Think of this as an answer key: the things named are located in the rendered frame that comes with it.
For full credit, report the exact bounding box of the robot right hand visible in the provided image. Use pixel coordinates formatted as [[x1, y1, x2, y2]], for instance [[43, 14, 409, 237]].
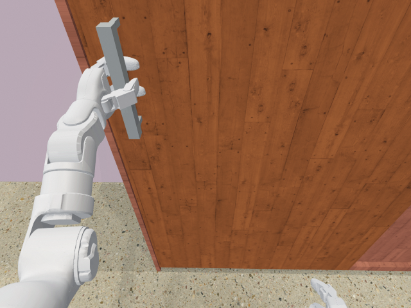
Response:
[[309, 278, 348, 308]]

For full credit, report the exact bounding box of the wardrobe door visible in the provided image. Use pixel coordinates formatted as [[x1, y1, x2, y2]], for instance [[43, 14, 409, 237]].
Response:
[[67, 0, 411, 270], [357, 206, 411, 262]]

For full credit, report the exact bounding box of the handle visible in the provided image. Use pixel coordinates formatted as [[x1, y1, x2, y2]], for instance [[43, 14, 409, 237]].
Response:
[[96, 17, 143, 139]]

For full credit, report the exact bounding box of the robot left forearm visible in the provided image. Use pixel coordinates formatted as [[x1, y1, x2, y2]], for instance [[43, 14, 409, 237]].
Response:
[[18, 99, 107, 281]]

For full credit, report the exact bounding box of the robot left hand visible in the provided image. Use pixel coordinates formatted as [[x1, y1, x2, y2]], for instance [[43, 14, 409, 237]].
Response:
[[76, 56, 146, 120]]

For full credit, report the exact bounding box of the robot left upper arm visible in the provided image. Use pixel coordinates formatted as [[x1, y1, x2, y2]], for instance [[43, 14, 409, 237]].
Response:
[[0, 226, 99, 308]]

